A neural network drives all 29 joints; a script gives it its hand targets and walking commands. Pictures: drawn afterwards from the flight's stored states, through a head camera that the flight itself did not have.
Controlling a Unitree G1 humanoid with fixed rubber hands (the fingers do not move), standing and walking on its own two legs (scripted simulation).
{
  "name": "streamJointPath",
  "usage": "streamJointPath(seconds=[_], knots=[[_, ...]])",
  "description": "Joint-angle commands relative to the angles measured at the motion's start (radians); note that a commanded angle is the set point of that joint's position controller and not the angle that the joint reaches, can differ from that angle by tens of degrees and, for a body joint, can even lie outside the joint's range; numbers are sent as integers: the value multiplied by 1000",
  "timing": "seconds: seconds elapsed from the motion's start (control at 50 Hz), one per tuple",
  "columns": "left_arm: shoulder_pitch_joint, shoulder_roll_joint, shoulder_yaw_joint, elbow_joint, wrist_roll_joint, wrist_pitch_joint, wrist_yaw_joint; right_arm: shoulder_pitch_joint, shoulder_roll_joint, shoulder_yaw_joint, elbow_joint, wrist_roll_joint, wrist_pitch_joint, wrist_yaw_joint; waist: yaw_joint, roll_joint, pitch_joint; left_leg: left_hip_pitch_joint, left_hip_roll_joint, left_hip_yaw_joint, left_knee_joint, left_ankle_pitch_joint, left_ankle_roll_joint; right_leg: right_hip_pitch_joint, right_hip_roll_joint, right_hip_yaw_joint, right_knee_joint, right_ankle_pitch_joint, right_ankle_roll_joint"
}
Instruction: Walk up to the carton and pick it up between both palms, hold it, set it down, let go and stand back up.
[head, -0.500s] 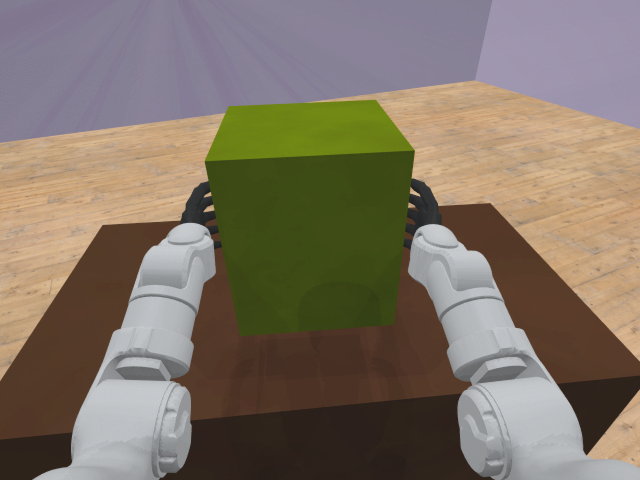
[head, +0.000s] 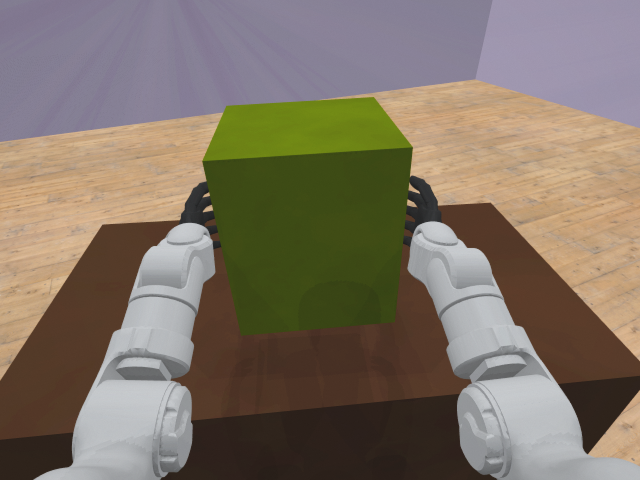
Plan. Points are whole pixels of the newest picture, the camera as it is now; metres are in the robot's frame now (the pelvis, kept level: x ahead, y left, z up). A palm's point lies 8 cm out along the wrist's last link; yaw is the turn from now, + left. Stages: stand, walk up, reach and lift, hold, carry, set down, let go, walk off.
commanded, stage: hold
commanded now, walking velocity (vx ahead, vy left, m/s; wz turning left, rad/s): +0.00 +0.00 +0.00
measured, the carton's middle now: (309, 212) +0.42 +0.02 +0.20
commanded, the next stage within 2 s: set down in 0.90 s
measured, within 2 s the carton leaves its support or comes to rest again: neither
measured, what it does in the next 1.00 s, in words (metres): stands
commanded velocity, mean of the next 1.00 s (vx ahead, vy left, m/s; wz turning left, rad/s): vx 0.00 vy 0.00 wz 0.00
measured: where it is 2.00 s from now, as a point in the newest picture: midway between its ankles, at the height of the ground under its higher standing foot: outside the picture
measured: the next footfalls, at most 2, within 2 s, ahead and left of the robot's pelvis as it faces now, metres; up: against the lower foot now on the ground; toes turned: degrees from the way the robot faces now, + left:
none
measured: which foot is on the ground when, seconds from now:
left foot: down 0.00-1.00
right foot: down 0.00-1.00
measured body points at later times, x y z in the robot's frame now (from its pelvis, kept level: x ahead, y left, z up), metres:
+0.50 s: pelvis +0.00 +0.00 +0.00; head -0.08 +0.01 +0.44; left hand +0.39 +0.17 +0.19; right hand +0.39 -0.13 +0.19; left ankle +0.08 +0.12 -0.73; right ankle +0.04 -0.10 -0.73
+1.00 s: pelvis +0.00 +0.00 +0.00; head -0.08 +0.01 +0.44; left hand +0.39 +0.17 +0.19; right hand +0.38 -0.13 +0.20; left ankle +0.08 +0.12 -0.73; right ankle +0.04 -0.10 -0.73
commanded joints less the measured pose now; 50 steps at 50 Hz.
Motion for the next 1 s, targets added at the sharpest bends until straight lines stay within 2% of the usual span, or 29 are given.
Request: streamJointPath(seconds=[0.0,0.04,0.08,0.1,0.12,0.14,0.16,0.2,0.22,0.24,0.3,0.4,0.46,0.52,0.58,0.6,0.62,0.68,0.74,0.76,0.78,0.8,0.82,0.84,0.86,0.88,0.9,0.94,0.98], knots=[[-1085,-895,-312,-465,-25,-87,-204,-1117,691,361,-371,176,-72,217,-19,53,-452,408,-19,-17,-198,54,-15,120,19,65,-254,50,41],[-1091,-884,-300,-474,-19,-89,-204,-1102,708,370,-346,175,-66,217,-11,40,-461,418,-20,-20,-199,61,-11,123,22,62,-251,55,44],[-1089,-888,-310,-478,-19,-93,-202,-1081,698,364,-330,168,-64,215,-19,61,-455,422,-20,-18,-194,71,-21,124,20,62,-250,71,44],[-1101,-884,-310,-502,-30,-94,-203,-1106,715,389,-389,186,-72,214,-8,40,-480,425,-23,-18,-190,84,-12,133,25,62,-248,73,46],[-1103,-882,-292,-475,-18,-91,-202,-1118,711,379,-366,188,-65,216,4,38,-447,411,-24,-18,-196,70,-7,118,23,62,-253,52,46],[-1087,-898,-321,-489,-27,-93,-199,-1120,701,386,-389,183,-72,216,-7,53,-482,433,-18,-18,-193,89,-15,115,25,62,-249,69,43],[-1068,-883,-292,-453,-14,-86,-203,-1109,697,376,-372,187,-63,214,-4,32,-450,412,-24,-18,-197,64,-11,116,25,62,-256,49,47],[-1110,-880,-301,-499,-19,-94,-203,-1092,710,371,-353,183,-64,213,-14,55,-466,421,-24,-17,-192,66,-13,121,19,63,-251,56,50],[-1082,-872,-281,-464,-9,-87,-205,-1097,705,374,-350,185,-62,213,5,44,-437,411,-24,-15,-197,68,-8,115,20,63,-256,49,49],[-1102,-895,-313,-507,-24,-92,-204,-1109,712,375,-388,189,-71,214,-11,58,-491,438,-22,-22,-187,93,-17,133,21,59,-246,81,45],[-1060,-888,-313,-505,-23,-87,-203,-1082,709,389,-393,192,-61,204,-9,47,-466,425,-28,-21,-182,121,-15,146,22,63,-245,113,50],[-1100,-881,-299,-495,-9,-85,-201,-1084,704,367,-341,191,-54,213,-9,57,-447,422,-20,-23,-201,63,-19,124,23,59,-253,40,45],[-1081,-884,-289,-509,-12,-83,-203,-1093,716,392,-380,205,-62,212,3,44,-470,442,-19,-18,-189,113,-13,128,24,62,-250,80,48],[-1099,-890,-315,-517,-29,-87,-200,-1110,705,385,-398,194,-61,213,-12,55,-475,442,-19,-21,-188,91,-16,120,24,65,-253,68,42],[-1079,-906,-338,-539,-33,-87,-196,-1093,714,391,-414,195,-64,207,-17,59,-496,452,-22,-23,-179,144,-27,150,27,59,-242,122,48],[-1055,-891,-316,-479,-24,-80,-200,-1093,698,380,-386,187,-56,206,-20,49,-450,432,-23,-21,-183,124,-21,137,25,61,-254,105,49],[-1070,-902,-330,-510,-30,-81,-202,-1083,695,382,-389,196,-58,205,-23,67,-460,441,-18,-24,-183,122,-26,133,25,65,-248,102,46],[-1109,-882,-305,-504,-25,-85,-203,-1084,701,365,-349,190,-50,207,-19,54,-446,424,-19,-20,-194,74,-18,120,22,62,-256,51,45],[-1115,-890,-308,-522,-33,-92,-199,-1116,718,390,-396,199,-61,212,-2,44,-482,439,-19,-22,-187,94,-12,126,25,62,-249,69,49],[-1112,-881,-303,-516,-22,-88,-199,-1077,705,375,-350,193,-55,211,-17,64,-464,443,-15,-22,-191,88,-19,117,22,64,-252,68,44],[-1086,-876,-290,-473,-10,-80,-201,-1108,705,373,-359,191,-55,212,-1,49,-441,422,-18,-18,-198,80,-12,118,22,63,-256,60,46],[-1066,-882,-286,-469,-9,-81,-204,-1106,700,370,-381,184,-57,211,-9,37,-443,425,-20,-16,-199,75,-11,132,21,61,-256,66,49],[-1062,-892,-316,-533,-33,-88,-204,-1095,719,399,-428,200,-66,208,-8,34,-505,453,-18,-20,-181,144,-15,155,28,57,-242,131,48],[-1100,-886,-314,-542,-28,-92,-202,-1086,715,392,-397,195,-58,208,-14,50,-496,455,-19,-22,-184,116,-18,140,25,60,-247,95,49],[-1074,-882,-301,-504,-30,-85,-201,-1119,717,397,-422,203,-60,209,6,37,-497,437,-23,-19,-185,114,-6,142,22,65,-249,92,50],[-1086,-889,-315,-509,-31,-87,-200,-1103,707,393,-404,199,-56,212,-10,48,-484,436,-21,-25,-186,104,-12,128,23,62,-249,89,47],[-1135,-857,-321,-447,-31,-97,-207,-1125,704,397,-331,236,-65,205,-6,79,-479,434,-19,9,-182,48,-13,183,27,67,-245,50,46],[-1119,-847,-289,-406,-18,-108,-213,-1166,708,395,-337,222,-81,205,6,68,-461,420,-17,12,-182,39,-8,165,29,62,-247,30,46],[-1165,-820,-257,-393,-7,-132,-217,-1161,718,361,-298,175,-97,210,-5,55,-445,392,-15,14,-196,-42,3,157,23,56,-251,-45,48]])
